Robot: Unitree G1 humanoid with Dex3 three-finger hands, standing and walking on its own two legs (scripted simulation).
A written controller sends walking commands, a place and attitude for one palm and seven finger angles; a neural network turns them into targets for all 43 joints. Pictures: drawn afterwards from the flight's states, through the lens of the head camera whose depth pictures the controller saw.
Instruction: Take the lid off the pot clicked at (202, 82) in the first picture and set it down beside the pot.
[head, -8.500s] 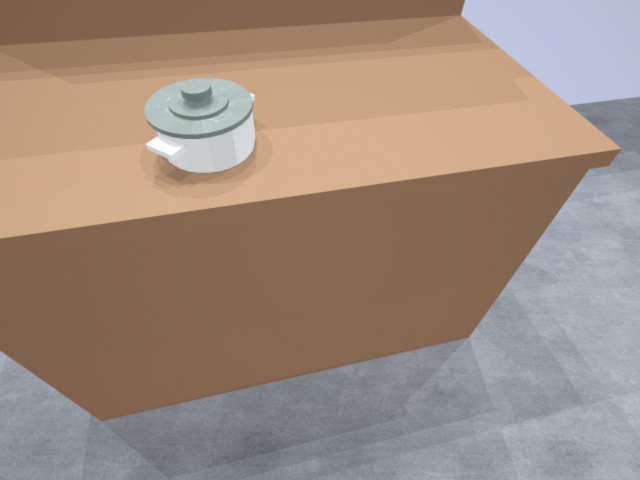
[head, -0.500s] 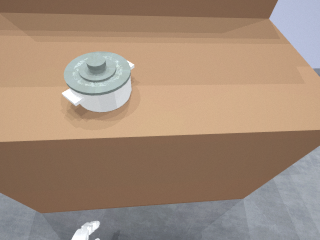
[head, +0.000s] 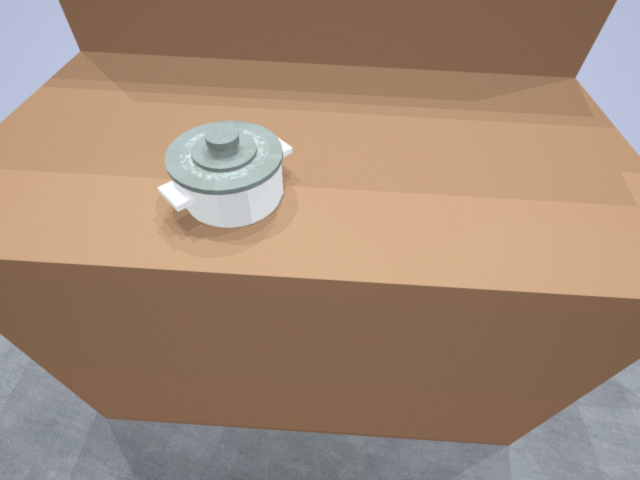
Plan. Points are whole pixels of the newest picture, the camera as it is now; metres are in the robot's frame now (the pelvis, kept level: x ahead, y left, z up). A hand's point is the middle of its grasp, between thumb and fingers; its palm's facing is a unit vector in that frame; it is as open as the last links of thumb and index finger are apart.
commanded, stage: come to a stop and stand still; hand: left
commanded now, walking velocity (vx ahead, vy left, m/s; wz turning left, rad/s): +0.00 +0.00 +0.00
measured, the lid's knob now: (222, 138) +0.52 +0.18 +0.16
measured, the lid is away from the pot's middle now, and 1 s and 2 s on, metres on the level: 0.00 0.00 0.00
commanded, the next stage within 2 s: look again from close up in 0.82 s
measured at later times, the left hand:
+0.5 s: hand out of the picture -0.01 +0.20 -0.18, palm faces +0.04 -0.98 -0.18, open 7.3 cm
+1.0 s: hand out of the picture -0.03 +0.21 -0.18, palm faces +0.00 -0.98 -0.18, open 7.3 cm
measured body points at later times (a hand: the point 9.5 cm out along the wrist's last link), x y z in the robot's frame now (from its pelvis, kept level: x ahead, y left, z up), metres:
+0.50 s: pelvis -0.02 +0.03 +0.00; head +0.00 +0.04 +0.45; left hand -0.01 +0.25 -0.16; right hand -0.05 -0.16 -0.16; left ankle -0.04 +0.15 -0.74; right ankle +0.00 -0.08 -0.74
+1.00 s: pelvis -0.02 +0.04 +0.00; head -0.01 +0.04 +0.44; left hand -0.03 +0.26 -0.16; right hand -0.03 -0.17 -0.16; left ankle -0.04 +0.15 -0.74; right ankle +0.00 -0.08 -0.74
